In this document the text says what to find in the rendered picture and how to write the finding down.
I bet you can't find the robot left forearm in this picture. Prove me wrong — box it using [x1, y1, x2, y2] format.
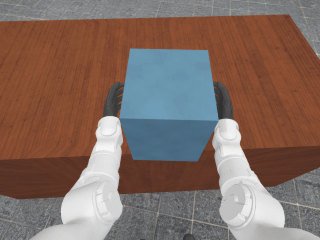
[61, 116, 123, 221]

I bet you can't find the robot left upper arm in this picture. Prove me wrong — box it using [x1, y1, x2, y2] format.
[30, 180, 123, 240]

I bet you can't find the pedestal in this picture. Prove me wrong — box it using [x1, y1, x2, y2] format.
[0, 14, 320, 200]

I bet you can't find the robot right forearm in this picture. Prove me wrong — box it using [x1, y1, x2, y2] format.
[212, 118, 272, 197]

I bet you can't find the carton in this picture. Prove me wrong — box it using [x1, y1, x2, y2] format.
[119, 48, 219, 162]

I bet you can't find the right robot hand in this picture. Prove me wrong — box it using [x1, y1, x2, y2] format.
[213, 81, 234, 120]

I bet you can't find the robot right upper arm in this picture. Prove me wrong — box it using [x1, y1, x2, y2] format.
[219, 183, 320, 240]

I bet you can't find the left robot hand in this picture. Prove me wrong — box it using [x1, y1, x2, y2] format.
[103, 81, 125, 118]

